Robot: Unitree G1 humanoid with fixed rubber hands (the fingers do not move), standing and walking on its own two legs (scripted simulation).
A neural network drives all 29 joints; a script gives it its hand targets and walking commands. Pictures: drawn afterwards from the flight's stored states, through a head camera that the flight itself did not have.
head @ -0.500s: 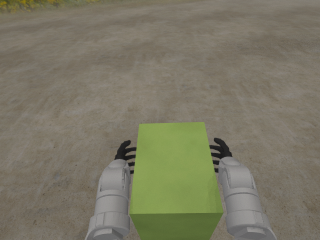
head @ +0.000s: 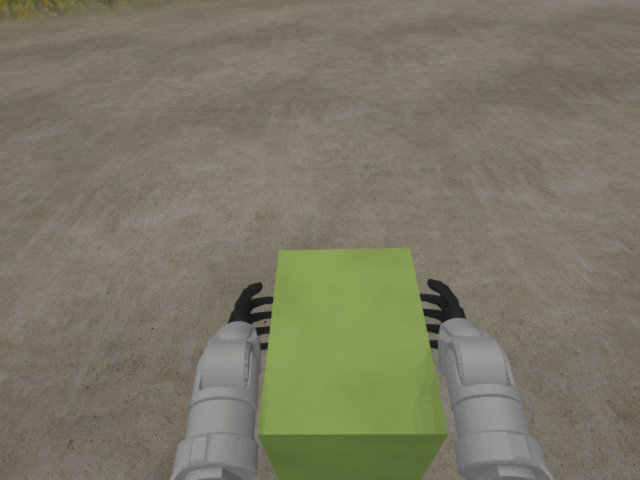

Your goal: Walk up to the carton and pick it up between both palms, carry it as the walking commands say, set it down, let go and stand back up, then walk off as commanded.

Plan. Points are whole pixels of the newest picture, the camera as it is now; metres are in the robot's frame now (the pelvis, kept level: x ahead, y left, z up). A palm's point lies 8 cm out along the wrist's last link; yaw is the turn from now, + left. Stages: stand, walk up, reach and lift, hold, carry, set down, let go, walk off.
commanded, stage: reach and lift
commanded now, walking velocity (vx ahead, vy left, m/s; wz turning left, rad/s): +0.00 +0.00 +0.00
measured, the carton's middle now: (346, 370) +0.29 +0.00 -0.02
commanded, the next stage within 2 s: hold in 0.32 s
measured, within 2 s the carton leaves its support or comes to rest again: neither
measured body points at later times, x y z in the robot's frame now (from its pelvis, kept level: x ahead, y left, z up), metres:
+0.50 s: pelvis -0.01 +0.00 +0.00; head -0.07 +0.00 +0.44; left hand +0.30 +0.14 +0.05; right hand +0.30 -0.14 +0.05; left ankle +0.01 +0.13 -0.74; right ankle +0.02 -0.13 -0.74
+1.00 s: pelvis -0.01 +0.00 +0.00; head -0.07 +0.00 +0.44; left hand +0.30 +0.14 +0.05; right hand +0.30 -0.14 +0.05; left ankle +0.01 +0.13 -0.74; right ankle +0.02 -0.13 -0.74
